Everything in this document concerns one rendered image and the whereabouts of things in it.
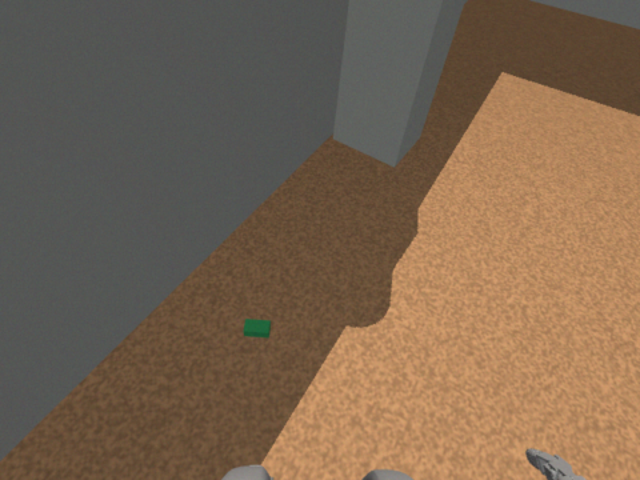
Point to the right robot hand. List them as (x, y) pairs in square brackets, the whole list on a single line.
[(554, 468)]

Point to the small box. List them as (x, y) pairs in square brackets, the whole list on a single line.
[(257, 328)]

